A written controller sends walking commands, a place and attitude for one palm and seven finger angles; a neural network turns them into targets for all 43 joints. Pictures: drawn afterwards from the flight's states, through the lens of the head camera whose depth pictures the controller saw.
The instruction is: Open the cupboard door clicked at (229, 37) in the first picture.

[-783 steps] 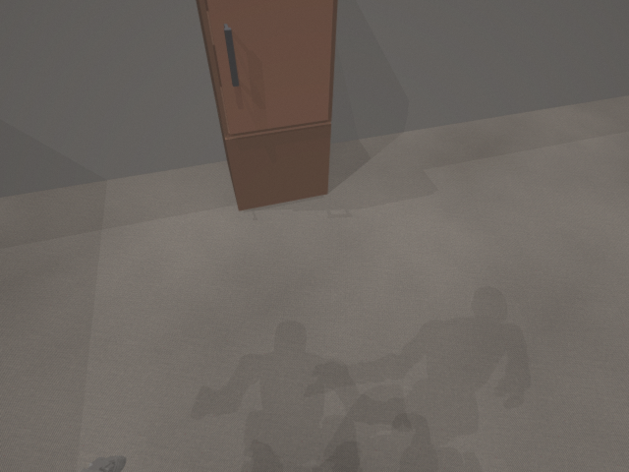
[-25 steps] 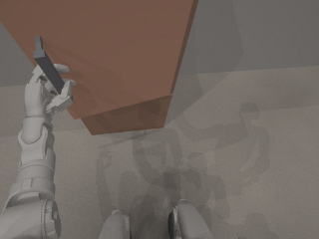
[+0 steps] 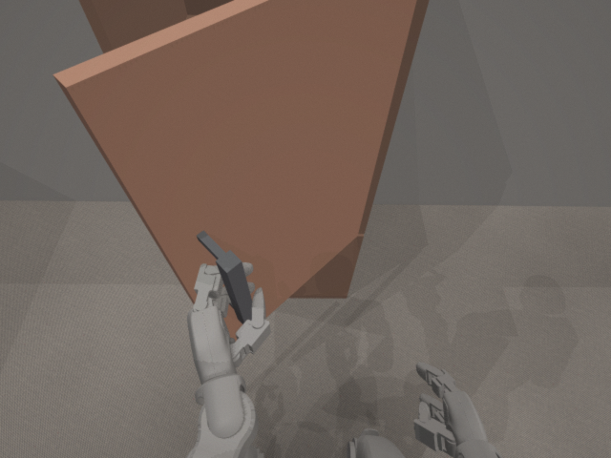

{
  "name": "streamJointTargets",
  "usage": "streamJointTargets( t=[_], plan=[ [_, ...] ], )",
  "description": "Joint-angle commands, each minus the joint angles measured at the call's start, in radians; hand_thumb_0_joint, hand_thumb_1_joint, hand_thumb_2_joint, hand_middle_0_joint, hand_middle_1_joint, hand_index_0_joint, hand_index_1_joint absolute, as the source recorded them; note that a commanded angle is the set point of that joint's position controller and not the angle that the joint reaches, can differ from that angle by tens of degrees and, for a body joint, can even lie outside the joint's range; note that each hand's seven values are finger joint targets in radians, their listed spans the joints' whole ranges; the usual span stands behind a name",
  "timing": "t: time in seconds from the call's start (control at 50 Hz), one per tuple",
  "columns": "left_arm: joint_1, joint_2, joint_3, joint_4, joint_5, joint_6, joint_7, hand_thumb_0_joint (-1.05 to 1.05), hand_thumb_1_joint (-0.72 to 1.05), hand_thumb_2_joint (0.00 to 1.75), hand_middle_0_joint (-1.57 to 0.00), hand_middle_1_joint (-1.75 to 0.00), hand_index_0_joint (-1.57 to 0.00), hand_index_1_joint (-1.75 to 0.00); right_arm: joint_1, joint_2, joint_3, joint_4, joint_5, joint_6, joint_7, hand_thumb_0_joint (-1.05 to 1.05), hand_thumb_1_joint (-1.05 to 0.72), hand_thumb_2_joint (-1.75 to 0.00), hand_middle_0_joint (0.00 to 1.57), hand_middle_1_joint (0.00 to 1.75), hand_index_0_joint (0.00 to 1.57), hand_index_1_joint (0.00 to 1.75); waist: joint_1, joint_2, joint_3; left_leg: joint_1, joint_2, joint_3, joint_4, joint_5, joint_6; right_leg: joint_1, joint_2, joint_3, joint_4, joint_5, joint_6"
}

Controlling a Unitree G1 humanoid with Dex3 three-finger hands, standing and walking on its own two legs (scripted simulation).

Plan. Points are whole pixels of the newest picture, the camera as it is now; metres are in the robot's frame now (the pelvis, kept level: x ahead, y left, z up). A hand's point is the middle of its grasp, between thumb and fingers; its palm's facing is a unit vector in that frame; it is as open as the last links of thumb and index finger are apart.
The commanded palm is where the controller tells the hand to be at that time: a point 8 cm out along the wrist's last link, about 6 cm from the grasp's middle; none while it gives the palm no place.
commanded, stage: open thumb and fingers to let go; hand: left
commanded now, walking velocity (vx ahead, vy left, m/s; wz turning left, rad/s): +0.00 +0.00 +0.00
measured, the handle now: (229, 283) +0.33 +0.12 +0.03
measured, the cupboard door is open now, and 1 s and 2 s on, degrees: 45 43 44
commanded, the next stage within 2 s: slide the hand sideways off the handle in 0.90 s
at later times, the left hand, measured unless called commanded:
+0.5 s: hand (267, 318) +0.29 +0.06 +0.02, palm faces +0.43 -0.90 -0.04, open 10.6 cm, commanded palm +0.24 +0.11 +0.02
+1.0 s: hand (262, 316) +0.29 +0.07 +0.02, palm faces +0.40 -0.92 -0.02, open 15.3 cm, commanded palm +0.25 +0.11 +0.02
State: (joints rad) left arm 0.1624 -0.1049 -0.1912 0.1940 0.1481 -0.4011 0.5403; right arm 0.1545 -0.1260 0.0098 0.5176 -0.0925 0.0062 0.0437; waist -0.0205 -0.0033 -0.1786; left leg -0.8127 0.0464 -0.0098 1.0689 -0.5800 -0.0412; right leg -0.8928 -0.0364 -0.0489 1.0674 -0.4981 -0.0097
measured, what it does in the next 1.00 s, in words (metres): shifts its weight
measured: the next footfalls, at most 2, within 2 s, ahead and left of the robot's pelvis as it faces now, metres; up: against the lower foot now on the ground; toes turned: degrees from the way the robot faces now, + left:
none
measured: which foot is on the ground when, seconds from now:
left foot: down 0.00-1.00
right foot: down 0.00-1.00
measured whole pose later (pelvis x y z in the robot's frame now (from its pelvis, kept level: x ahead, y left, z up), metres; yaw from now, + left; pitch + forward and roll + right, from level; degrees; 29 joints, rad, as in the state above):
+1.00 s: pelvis -0.05 +0.00 -0.01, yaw +2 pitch +17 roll +1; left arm -0.16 -0.13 -0.13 0.49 0.15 -0.45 0.65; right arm 0.17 -0.17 -0.01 0.63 -0.11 -0.05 0.01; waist -0.02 0.01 -0.15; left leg -0.91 0.02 -0.03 1.13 -0.52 -0.04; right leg -0.97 -0.06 -0.06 1.12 -0.44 -0.02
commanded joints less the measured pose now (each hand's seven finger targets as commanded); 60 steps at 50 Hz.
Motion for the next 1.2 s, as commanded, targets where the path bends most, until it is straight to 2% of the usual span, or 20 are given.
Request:
streamJointTargets(
  t=[0.0,0.04,0.06,0.1,0.22,0.3,0.46,0.52,0.54,0.6,0.86,0.92,0.94,0.98,1.0,1.02,1.04,1.08,1.14,1.18],
  plan=[
    [-0.111,-0.067,0.024,-0.198,0.024,-0.053,0.077,0.00,0.90,0.90,-0.40,-1.35,-0.40,-1.35,-0.014,-0.111,-0.044,-0.089,-0.004,-0.070,-0.017,0.00,-0.90,-0.90,0.20,0.30,0.20,0.30,0.013,-0.038,-0.268,0.025,-0.063,0.024,-0.064,0.421,0.017,0.309,0.019,-0.002,-0.086,0.519,-0.019],
    [-0.181,-0.116,-0.032,-0.194,0.029,-0.043,0.082,0.00,0.90,0.90,-0.40,-1.35,-0.40,-1.35,-0.019,-0.114,-0.045,-0.078,-0.004,-0.085,-0.017,0.00,-0.90,-0.90,0.20,0.30,0.20,0.30,-0.010,-0.031,-0.280,0.035,-0.063,0.020,-0.049,0.417,0.022,0.283,0.016,0.000,-0.091,0.507,-0.016],
    [-0.272,-0.092,-0.020,-0.175,0.031,-0.042,0.090,0.00,0.90,0.90,-0.40,-1.35,-0.40,-1.35,-0.011,-0.120,-0.046,-0.060,-0.006,-0.088,-0.023,0.00,-0.90,-0.90,0.20,0.30,0.20,0.30,-0.027,-0.041,-0.275,0.027,-0.062,0.016,-0.037,0.408,0.022,0.268,0.011,0.005,-0.088,0.505,-0.012],
    [-0.263,-0.075,0.002,-0.137,0.029,-0.040,0.089,0.00,0.76,0.84,-0.39,-1.34,-0.39,-1.34,-0.009,-0.122,-0.051,-0.054,-0.007,-0.092,-0.028,0.00,-0.90,-0.90,0.20,0.30,0.20,0.30,-0.011,-0.059,-0.295,0.015,-0.068,0.018,-0.038,0.389,0.023,0.292,0.005,0.015,-0.096,0.493,-0.011],
    [-0.290,-0.032,0.040,-0.128,0.006,-0.046,0.070,0.00,0.34,0.66,-0.36,-1.29,-0.36,-1.29,0.001,-0.126,-0.059,-0.057,-0.002,-0.095,-0.040,0.00,-0.90,-0.90,0.20,0.30,0.20,0.30,-0.004,-0.116,-0.344,-0.029,-0.075,0.017,-0.038,0.345,0.026,0.383,-0.015,0.063,-0.124,0.502,0.005],
    [-0.371,-0.039,0.025,-0.085,0.008,-0.065,0.059,0.00,0.06,0.54,-0.34,-1.26,-0.34,-1.26,-0.005,-0.132,-0.062,-0.037,-0.003,-0.105,-0.040,0.00,-0.90,-0.90,0.20,0.30,0.20,0.30,-0.024,-0.117,-0.290,-0.055,-0.073,0.017,-0.036,0.267,0.031,0.330,-0.024,0.085,-0.155,0.363,0.011],
    [-0.437,-0.019,0.067,-0.012,-0.012,-0.090,0.074,0.00,-0.50,0.30,-0.30,-1.20,-0.30,-1.20,-0.018,-0.140,-0.063,-0.033,-0.001,-0.116,-0.042,0.00,-0.90,-0.90,0.20,0.30,0.20,0.30,-0.011,-0.105,-0.278,-0.074,-0.078,0.024,-0.048,0.195,0.038,0.299,-0.022,0.099,-0.190,0.166,0.002],
    [-0.456,0.013,0.100,-0.010,-0.013,-0.097,0.082,0.00,-0.50,0.30,-0.29,-1.15,-0.29,-1.15,-0.023,-0.145,-0.065,-0.037,0.001,-0.114,-0.044,0.00,-0.90,-0.90,0.20,0.30,0.20,0.30,-0.001,-0.113,-0.288,-0.082,-0.080,0.024,-0.054,0.180,0.038,0.310,-0.022,0.108,-0.200,0.124,0.000],
    [-0.467,-0.017,0.075,0.005,-0.015,-0.097,0.082,0.00,-0.50,0.30,-0.28,-1.10,-0.28,-1.10,-0.025,-0.141,-0.063,-0.034,-0.001,-0.115,-0.043,0.00,-0.90,-0.90,0.20,0.30,0.20,0.30,-0.012,-0.098,-0.269,-0.074,-0.078,0.027,-0.056,0.177,0.040,0.288,-0.019,0.099,-0.200,0.124,0.000],
    [-0.506,-0.012,0.084,0.031,-0.017,-0.103,0.087,0.00,-0.50,0.30,-0.26,-0.95,-0.26,-0.95,-0.021,-0.147,-0.062,-0.026,-0.002,-0.117,-0.042,0.00,-0.90,-0.90,0.20,0.30,0.20,0.30,-0.021,-0.112,-0.253,-0.072,-0.077,0.026,-0.061,0.157,0.041,0.266,-0.015,0.090,-0.203,0.087,0.000],
    [-0.598,-0.039,0.075,0.099,0.009,-0.104,0.120,0.00,-0.50,0.30,-0.15,-0.30,-0.15,-0.30,-0.013,-0.153,-0.057,-0.020,-0.012,-0.107,-0.039,0.00,-0.90,-0.90,0.20,0.30,0.20,0.30,-0.021,-0.074,-0.267,-0.034,-0.072,0.016,-0.092,0.169,0.039,0.210,0.009,0.016,-0.146,0.116,-0.013],
    [-0.588,-0.044,0.075,0.089,0.017,-0.095,0.129,0.00,-0.50,0.30,-0.15,-0.30,-0.15,-0.30,-0.013,-0.153,-0.058,-0.029,-0.015,-0.104,-0.037,0.00,-0.90,-0.90,0.20,0.30,0.20,0.30,-0.012,-0.065,-0.293,-0.015,-0.069,0.010,-0.094,0.207,0.036,0.209,0.015,0.001,-0.128,0.158,-0.020],
    [-0.594,-0.078,0.047,0.090,0.016,-0.091,0.129,0.00,-0.50,0.30,-0.15,-0.30,-0.15,-0.30,-0.016,-0.149,-0.056,-0.027,-0.016,-0.104,-0.035,0.00,-0.90,-0.90,0.20,0.30,0.20,0.30,-0.018,-0.051,-0.289,-0.011,-0.069,0.014,-0.092,0.209,0.036,0.196,0.016,-0.004,-0.124,0.160,-0.019],
    [-0.596,-0.070,0.058,0.110,0.011,-0.084,0.130,0.00,-0.50,0.30,-0.15,-0.30,-0.15,-0.30,-0.018,-0.151,-0.054,-0.025,-0.015,-0.101,-0.034,0.00,-0.90,-0.90,0.20,0.30,0.20,0.30,-0.020,-0.084,-0.266,-0.021,-0.069,0.011,-0.096,0.192,0.037,0.194,0.016,-0.005,-0.132,0.137,-0.017],
    [-0.591,0.019,-0.153,0.064,0.138,-0.122,-0.068,0.00,-0.50,0.30,-0.15,-0.30,-0.15,-0.30,0.039,-0.184,-0.062,0.004,-0.010,-0.095,-0.036,0.00,-0.90,-0.90,0.20,0.30,0.20,0.30,-0.101,-0.099,-0.252,0.003,-0.060,0.015,-0.056,0.190,0.052,0.154,0.007,0.022,-0.116,0.202,-0.016],
    [-0.639,0.088,-0.077,0.004,0.102,-0.160,-0.175,0.00,-0.50,0.30,-0.15,-0.30,-0.15,-0.30,0.053,-0.187,-0.069,-0.028,-0.003,-0.092,-0.039,0.00,-0.90,-0.90,0.20,0.30,0.20,0.30,-0.073,-0.044,-0.315,-0.001,-0.067,0.012,-0.047,0.228,0.057,0.186,-0.003,0.028,-0.092,0.262,-0.029],
    [-0.623,0.102,-0.086,-0.021,0.081,-0.183,-0.257,0.00,-0.50,0.30,-0.15,-0.30,-0.15,-0.30,0.044,-0.184,-0.065,-0.035,0.003,-0.092,-0.041,0.00,-0.90,-0.90,0.20,0.30,0.20,0.30,-0.059,-0.020,-0.340,0.006,-0.068,0.013,-0.044,0.232,0.058,0.206,-0.005,0.031,-0.077,0.278,-0.029],
    [-0.593,0.094,-0.118,-0.030,0.002,-0.190,-0.422,0.00,-0.50,0.30,-0.15,-0.30,-0.15,-0.30,0.041,-0.190,-0.060,-0.061,0.030,-0.095,-0.046,0.00,-0.90,-0.90,0.20,0.30,0.20,0.30,-0.071,-0.017,-0.295,0.010,-0.069,0.009,-0.052,0.196,0.060,0.196,-0.003,0.029,-0.088,0.247,-0.029],
    [-0.538,0.021,-0.090,-0.050,-0.193,-0.137,-0.530,0.00,-0.50,0.30,-0.15,-0.30,-0.15,-0.30,0.028,-0.192,-0.048,-0.104,0.073,-0.109,-0.051,0.00,-0.90,-0.90,0.20,0.30,0.20,0.30,-0.053,-0.011,-0.252,0.030,-0.070,-0.009,-0.089,0.170,0.053,0.169,0.013,-0.001,-0.104,0.165,-0.028],
    [-0.441,0.021,-0.043,-0.058,-0.248,-0.096,-0.522,0.00,-0.50,0.30,-0.15,-0.30,-0.15,-0.30,0.031,-0.199,-0.048,-0.125,0.083,-0.110,-0.047,0.00,-0.90,-0.90,0.20,0.30,0.20,0.30,-0.022,-0.035,-0.249,0.031,-0.071,-0.019,-0.108,0.183,0.047,0.175,0.018,-0.019,-0.098,0.153,-0.027]
  ],
)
